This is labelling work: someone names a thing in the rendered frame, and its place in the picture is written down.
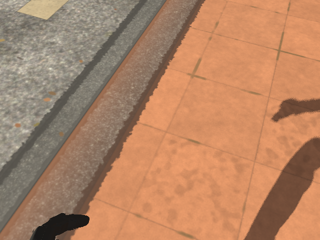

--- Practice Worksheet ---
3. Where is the left robot hand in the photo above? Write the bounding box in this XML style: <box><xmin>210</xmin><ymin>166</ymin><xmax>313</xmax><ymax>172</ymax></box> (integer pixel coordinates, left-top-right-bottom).
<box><xmin>30</xmin><ymin>213</ymin><xmax>90</xmax><ymax>240</ymax></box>

